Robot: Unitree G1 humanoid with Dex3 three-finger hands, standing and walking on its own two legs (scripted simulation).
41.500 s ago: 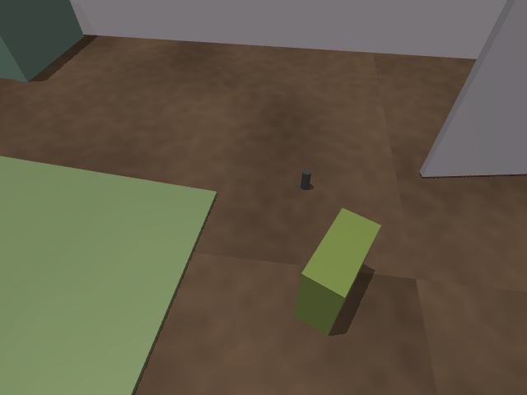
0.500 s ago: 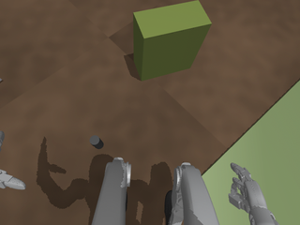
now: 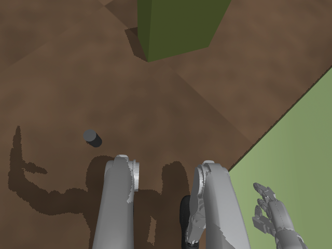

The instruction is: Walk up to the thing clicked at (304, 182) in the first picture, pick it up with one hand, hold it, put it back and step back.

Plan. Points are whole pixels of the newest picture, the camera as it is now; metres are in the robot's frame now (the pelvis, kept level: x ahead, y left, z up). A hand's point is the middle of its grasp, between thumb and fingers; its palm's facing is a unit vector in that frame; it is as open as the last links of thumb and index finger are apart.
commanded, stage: go down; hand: left
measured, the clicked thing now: (93, 138) +0.40 +0.28 -0.37
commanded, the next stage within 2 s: approach in 0.96 s
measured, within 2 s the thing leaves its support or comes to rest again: neither
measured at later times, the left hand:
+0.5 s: hand out of the picture +0.30 +0.44 -0.04, palm faces +0.27 -0.96 -0.10, open 17.6 cm
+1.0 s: hand out of the picture +0.31 +0.45 -0.06, palm faces +0.27 -0.96 -0.08, open 17.6 cm
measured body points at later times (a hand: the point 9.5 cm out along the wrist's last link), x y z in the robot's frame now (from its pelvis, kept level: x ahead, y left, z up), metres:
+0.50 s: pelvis +0.00 +0.00 -0.04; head +0.20 +0.07 +0.35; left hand +0.28 +0.49 -0.04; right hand +0.20 -0.26 -0.15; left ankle +0.08 +0.13 -0.40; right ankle +0.09 -0.12 -0.40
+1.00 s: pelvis -0.01 +0.00 -0.06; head +0.19 +0.08 +0.33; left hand +0.29 +0.50 -0.05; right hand +0.19 -0.26 -0.16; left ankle +0.08 +0.13 -0.40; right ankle +0.09 -0.12 -0.40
